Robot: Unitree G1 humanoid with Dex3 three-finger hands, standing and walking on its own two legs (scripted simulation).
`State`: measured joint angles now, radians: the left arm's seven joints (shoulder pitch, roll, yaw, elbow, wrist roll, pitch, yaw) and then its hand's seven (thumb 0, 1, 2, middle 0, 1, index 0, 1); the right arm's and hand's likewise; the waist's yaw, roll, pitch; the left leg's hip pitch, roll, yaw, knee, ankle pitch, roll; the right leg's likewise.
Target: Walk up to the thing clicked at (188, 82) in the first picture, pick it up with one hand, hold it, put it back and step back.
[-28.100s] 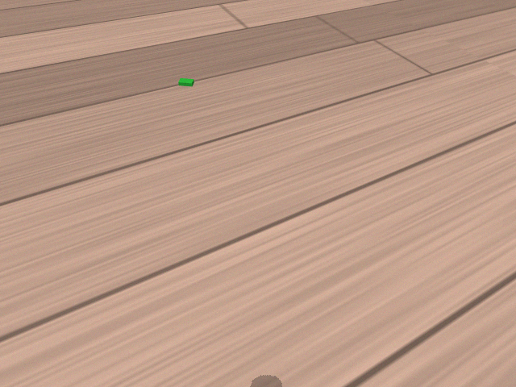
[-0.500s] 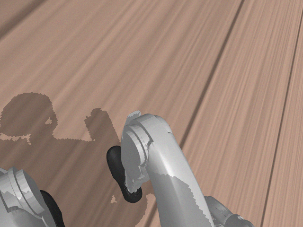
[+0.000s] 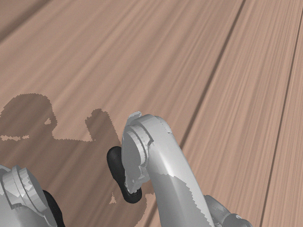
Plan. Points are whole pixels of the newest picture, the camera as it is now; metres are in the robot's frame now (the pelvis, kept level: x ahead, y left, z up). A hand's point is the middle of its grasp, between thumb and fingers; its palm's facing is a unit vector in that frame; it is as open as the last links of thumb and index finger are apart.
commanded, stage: open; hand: left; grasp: from above
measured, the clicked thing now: out of the picture +0.47 +0.29 -0.29
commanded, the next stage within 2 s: withdraw in 0.22 s
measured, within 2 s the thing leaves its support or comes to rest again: neither
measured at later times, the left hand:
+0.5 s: hand out of the picture +0.48 +0.29 -0.24, palm faces -0.42 -0.14 -0.90, open 13.9 cm
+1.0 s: hand out of the picture +0.46 +0.30 -0.08, palm faces -0.47 -0.11 -0.88, open 13.9 cm
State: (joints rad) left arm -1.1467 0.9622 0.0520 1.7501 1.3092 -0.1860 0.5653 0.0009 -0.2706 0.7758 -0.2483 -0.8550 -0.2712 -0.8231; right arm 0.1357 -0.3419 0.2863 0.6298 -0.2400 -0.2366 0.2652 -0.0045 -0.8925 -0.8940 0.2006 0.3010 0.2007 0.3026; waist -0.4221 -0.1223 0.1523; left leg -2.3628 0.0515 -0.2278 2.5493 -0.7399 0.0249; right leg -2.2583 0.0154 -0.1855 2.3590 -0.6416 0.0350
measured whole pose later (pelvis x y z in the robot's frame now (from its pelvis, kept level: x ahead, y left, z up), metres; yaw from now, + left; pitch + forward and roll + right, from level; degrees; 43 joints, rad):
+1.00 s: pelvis -0.01 -0.01 +0.05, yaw +7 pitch +33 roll -8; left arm -1.11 0.70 -0.06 1.43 1.16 -0.07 0.19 0.00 -0.48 1.00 -0.09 -1.02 -0.09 -1.01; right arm 0.17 -0.31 0.11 0.66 -0.11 -0.03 0.17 0.00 -0.90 -0.90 0.20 0.30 0.20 0.30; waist -0.28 0.02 -0.06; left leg -2.25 0.04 -0.11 2.34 -0.67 0.02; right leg -2.19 -0.02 -0.10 2.24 -0.63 0.01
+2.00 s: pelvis +0.00 -0.01 +0.18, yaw +11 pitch +31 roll -5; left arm -0.36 0.39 -0.03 0.61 0.47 0.15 0.08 0.01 0.80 0.88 -0.22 -0.31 -0.21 -0.31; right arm 0.13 -0.28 -0.03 0.61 0.02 -0.02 0.03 0.00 -0.90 -0.89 0.20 0.30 0.20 0.30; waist -0.09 0.03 -0.21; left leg -1.81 0.03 -0.06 1.91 -0.65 0.01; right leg -1.77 -0.03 -0.07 1.85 -0.62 0.01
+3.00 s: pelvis +0.08 +0.01 +0.41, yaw +15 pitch +10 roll -3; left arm 0.51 0.22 0.02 -0.12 -0.05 0.46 0.02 0.01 0.91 0.90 -0.20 -0.30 -0.20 -0.29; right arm 0.27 -0.22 0.04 0.51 0.01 -0.22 -0.18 0.01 -0.90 -0.89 0.20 0.30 0.20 0.30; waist -0.03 0.04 -0.17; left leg -0.68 0.03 -0.05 1.01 -0.51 0.00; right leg -0.63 -0.02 -0.08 0.93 -0.48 0.02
